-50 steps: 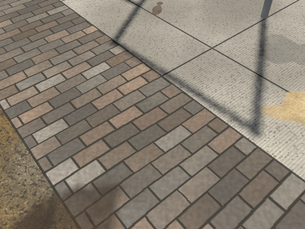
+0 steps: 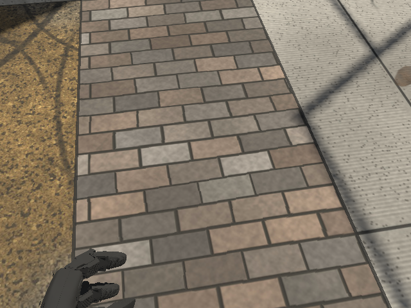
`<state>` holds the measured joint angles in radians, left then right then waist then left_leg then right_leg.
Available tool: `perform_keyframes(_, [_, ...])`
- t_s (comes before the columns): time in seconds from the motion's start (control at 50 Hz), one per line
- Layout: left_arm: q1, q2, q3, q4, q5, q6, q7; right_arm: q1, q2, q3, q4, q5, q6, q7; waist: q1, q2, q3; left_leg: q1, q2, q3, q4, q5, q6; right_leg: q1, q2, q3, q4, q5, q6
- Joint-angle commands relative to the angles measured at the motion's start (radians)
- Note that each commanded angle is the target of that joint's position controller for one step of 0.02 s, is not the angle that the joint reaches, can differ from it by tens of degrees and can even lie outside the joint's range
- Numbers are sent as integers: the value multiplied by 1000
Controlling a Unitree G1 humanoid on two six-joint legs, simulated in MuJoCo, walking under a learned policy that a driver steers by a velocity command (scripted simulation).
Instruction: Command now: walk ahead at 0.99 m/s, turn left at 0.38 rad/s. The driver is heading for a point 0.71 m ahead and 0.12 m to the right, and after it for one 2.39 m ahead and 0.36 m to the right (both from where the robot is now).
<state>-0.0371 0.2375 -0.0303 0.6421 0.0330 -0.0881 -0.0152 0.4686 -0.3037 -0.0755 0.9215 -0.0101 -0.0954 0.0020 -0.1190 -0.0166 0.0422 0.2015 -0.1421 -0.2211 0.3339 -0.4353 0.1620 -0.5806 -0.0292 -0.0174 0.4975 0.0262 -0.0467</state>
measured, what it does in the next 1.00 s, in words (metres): walks ahead, turning right: right foot, then left foot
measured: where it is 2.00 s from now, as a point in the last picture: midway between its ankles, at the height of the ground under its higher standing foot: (173, 166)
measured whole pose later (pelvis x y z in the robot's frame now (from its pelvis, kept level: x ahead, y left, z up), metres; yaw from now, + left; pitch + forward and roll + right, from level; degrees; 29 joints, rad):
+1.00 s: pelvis +0.83 -0.02 +0.00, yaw -22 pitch +1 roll +0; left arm 0.20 0.32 0.07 0.65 0.00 -0.03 -0.04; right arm 0.06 -0.26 -0.01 0.67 0.00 -0.06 -0.02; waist 0.04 0.00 0.11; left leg -0.51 -0.02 -0.11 1.40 -0.49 -0.05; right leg -0.47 0.17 0.00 0.57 -0.10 -0.15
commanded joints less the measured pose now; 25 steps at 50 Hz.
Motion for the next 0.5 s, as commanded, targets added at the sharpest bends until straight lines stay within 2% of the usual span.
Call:
perform_keyframes(0.02, [607,282,119,98,-1,4,53,-136,-129,-26,-83,-37,-11,-10,374,41,-331,-392,141,20,799,901,-15,805,-102,120,95,-352,-49])
perform_keyframes(0.04, [548,349,135,108,29,1,37,40,25,12,-127,35,-17,4,190,-397,-440,-737,-42,85,1155,28,-76,1003,-389,771,-117,-486,-198])
perform_keyframes(0.06, [438,266,135,85,23,6,10,16,-44,21,-110,17,-13,-8,189,-215,-358,-881,43,66,1185,66,-48,937,-357,884,-213,-674,-228])
perform_keyframes(0.08, [363,169,116,80,15,1,3,-98,-71,18,-117,5,-5,-4,186,-51,-210,-905,106,74,1138,152,-48,786,-321,706,-226,-664,-215])
perform_keyframes(0.1, [358,115,105,106,20,-2,0,-172,-68,22,-139,-7,-2,6,177,50,-112,-893,131,88,1075,169,-45,642,-280,586,-243,-556,-195])
perform_keyframes(0.12, [383,89,94,139,22,-8,3,-236,-52,25,-172,-23,4,19,162,53,-68,-883,157,74,1019,168,-42,560,-232,482,-256,-473,-164])
perform_keyframes(0.14, [405,79,87,170,21,-15,7,-226,-28,34,-185,-31,15,32,132,10,-43,-868,164,72,994,160,-48,495,-212,426,-275,-447,-154])
perform_keyframes(0.16, [429,74,84,195,10,-23,6,-230,-8,43,-194,-35,25,39,118,-20,-23,-878,176,69,966,150,-52,465,-195,385,-302,-424,-145])
perform_keyframes(0.18, [445,83,85,211,-3,-32,5,-248,1,50,-210,-37,31,43,105,-35,1,-908,187,70,930,147,-59,444,-189,349,-334,-410,-142])
perform_keyframes(0.22, [451,114,89,218,-13,-45,1,-341,-11,61,-258,-41,33,50,99,-33,57,-967,206,103,815,219,-78,395,-175,262,-409,-332,-147])
perform_keyframes(0.26, [448,128,89,220,-21,-52,-4,-445,-23,72,-306,-42,26,58,100,-30,93,-940,231,176,607,351,-90,361,-130,142,-458,-170,-137])
perform_keyframes(0.28, [455,130,89,222,-27,-55,-6,-489,-15,81,-319,-37,21,67,110,-19,99,-862,228,227,484,431,-88,331,-101,83,-484,-82,-123])
perform_keyframes(0.32, [508,157,92,242,-41,-63,-7,-557,14,96,-335,-26,15,78,138,-15,103,-714,203,297,350,552,-67,329,-116,45,-558,105,-117])
perform_keyframes(0.34, [529,172,94,254,-41,-63,-7,-570,7,95,-334,-22,14,75,143,-11,102,-708,192,312,310,572,-57,402,-124,26,-552,216,-113])
perform_keyframes(0.38, [556,205,95,270,-36,-54,-2,-567,-24,85,-335,-31,10,59,130,-37,55,-660,144,323,252,515,-42,553,-141,19,-432,578,-103])
perform_keyframes(0.4, [565,232,98,277,-30,-46,5,-525,-50,74,-325,-38,9,47,101,-69,-7,-590,106,324,246,438,-34,614,-154,22,-321,782,-93])
perform_keyframes(0.42, [562,259,103,283,-20,-33,15,-399,-88,56,-293,-41,8,32,37,-101,-90,-452,80,301,242,356,-24,632,-163,31,-138,885,-82])
perform_keyframes(0.44, [531,274,106,278,-18,-19,24,-192,-119,37,-228,-39,7,15,-65,-103,-190,-232,87,280,209,332,-19,565,-147,30,112,816,-70])
perform_keyframes(0.46, [516,223,95,253,-13,-17,23,-19,-190,9,-184,-56,8,-5,-124,-60,-292,21,239,143,242,169,-11,358,-100,26,416,506,-68])
perform_keyframes(0.48, [613,40,62,210,-34,-20,12,11,-268,-13,-181,-92,3,-13,-11,224,-424,263,554,-296,177,-92,27,32,35,33,798,-437,-60])
perform_keyframes(0.5, [609,116,77,193,-68,-18,16,-7,-243,-16,-191,-65,12,-2,-12,240,-510,250,613,-590,-7,-192,67,-85,56,101,956,-459,-76])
